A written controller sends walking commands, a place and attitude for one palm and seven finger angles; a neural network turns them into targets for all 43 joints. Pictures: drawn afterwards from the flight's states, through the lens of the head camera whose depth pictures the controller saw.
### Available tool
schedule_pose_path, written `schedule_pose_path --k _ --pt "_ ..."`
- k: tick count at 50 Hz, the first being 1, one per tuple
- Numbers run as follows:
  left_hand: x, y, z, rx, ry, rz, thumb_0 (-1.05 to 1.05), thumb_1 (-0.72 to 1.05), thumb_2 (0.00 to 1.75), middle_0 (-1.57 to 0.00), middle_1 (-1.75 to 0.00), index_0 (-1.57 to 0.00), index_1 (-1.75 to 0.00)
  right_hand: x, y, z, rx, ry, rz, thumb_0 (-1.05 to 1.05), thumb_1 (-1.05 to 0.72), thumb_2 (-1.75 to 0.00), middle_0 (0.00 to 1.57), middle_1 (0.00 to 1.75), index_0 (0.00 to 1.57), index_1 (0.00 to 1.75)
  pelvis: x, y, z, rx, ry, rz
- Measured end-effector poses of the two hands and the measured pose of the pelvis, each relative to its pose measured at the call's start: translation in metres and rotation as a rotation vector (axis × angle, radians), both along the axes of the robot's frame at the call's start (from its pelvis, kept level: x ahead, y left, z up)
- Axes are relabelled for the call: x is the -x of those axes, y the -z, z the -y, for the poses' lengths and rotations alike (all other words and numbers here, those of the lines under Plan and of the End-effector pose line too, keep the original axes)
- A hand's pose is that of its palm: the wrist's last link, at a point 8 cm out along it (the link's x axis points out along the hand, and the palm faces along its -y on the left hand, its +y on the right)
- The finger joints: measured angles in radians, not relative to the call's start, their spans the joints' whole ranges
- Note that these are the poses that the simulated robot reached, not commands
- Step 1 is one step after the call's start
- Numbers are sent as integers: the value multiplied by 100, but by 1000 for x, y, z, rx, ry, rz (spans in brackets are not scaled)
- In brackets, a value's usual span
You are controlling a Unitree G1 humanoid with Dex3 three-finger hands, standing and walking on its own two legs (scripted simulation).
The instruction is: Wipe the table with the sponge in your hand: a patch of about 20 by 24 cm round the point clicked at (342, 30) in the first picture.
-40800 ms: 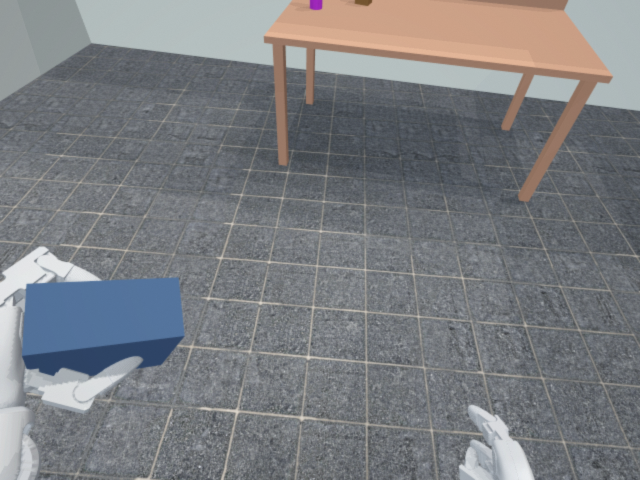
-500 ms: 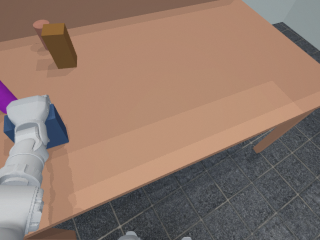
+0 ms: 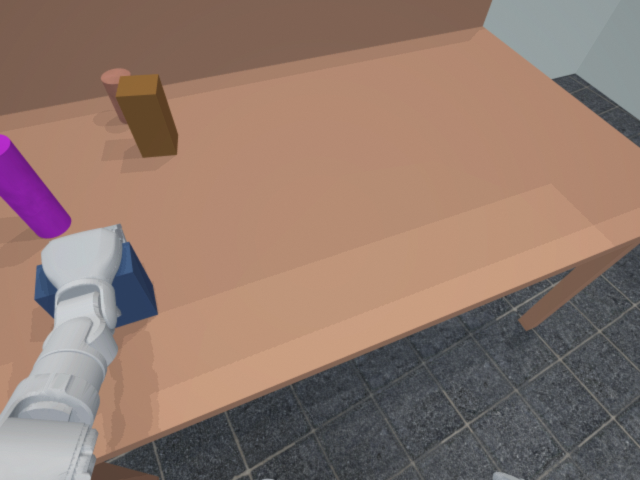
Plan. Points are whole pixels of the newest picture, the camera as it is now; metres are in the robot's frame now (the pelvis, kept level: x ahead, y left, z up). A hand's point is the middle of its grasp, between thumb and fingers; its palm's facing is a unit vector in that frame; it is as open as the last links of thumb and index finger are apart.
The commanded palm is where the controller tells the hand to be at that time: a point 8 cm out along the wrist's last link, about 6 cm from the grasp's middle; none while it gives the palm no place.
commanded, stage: wipe back along the first lane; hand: left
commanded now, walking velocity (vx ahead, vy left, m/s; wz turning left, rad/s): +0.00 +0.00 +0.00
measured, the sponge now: (107, 298) +0.36 +0.33 -0.06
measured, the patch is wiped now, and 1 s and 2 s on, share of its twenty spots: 1.00 1.00 1.00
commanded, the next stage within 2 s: lift the sponge slowly off the table in 0.96 s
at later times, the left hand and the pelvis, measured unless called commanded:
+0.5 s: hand (99, 324) +0.30 +0.30 -0.02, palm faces -0.06 -0.02 -1.00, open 9.8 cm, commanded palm +0.26 +0.28 +0.01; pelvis +0.00 +0.00 +0.00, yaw +1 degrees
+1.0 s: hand (105, 360) +0.26 +0.28 -0.02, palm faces -0.06 -0.03 -1.00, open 9.8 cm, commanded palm +0.22 +0.26 +0.01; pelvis -0.01 -0.01 +0.00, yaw +1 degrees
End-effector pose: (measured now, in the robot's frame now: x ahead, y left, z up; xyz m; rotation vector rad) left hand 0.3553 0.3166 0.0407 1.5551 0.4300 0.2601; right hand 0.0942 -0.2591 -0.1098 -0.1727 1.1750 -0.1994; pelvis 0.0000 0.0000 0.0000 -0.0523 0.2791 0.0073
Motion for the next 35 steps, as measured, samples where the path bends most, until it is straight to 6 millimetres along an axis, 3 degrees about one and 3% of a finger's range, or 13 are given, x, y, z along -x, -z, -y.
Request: schedule_pose_path --k 24,35 --pt "64 1 19 9 -11 52 0 -46 110 -70 -143 -70 -147 -57 -12 -28 -52 -83 170 1 -90 -90 20 30 20 30 0 -3 -5 -4 -12 73" --pt "89 1 30 5 -10 51 0 -46 110 -70 -143 -70 -147 -69 -17 -29 -60 -111 234 1 -90 -90 20 30 20 30 6 -3 1 -11 -17 99"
